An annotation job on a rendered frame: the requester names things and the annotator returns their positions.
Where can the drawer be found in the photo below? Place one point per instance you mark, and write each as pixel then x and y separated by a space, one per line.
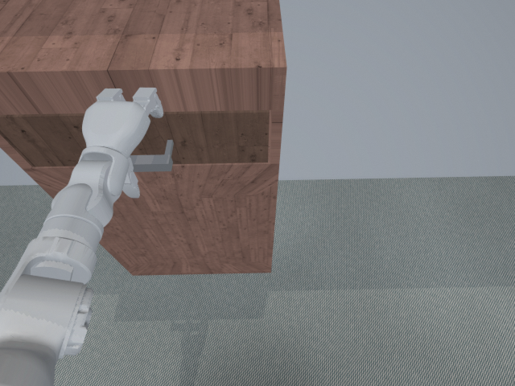
pixel 199 137

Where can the cabinet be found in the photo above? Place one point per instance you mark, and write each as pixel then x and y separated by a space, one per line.
pixel 57 56

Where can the left robot forearm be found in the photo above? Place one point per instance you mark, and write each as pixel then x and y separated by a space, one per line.
pixel 66 246

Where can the robot left hand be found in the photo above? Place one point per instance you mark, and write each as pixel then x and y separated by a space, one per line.
pixel 121 125

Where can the handle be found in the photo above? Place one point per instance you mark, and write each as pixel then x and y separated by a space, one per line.
pixel 148 163

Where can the left robot upper arm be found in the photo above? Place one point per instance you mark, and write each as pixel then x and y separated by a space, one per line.
pixel 42 320

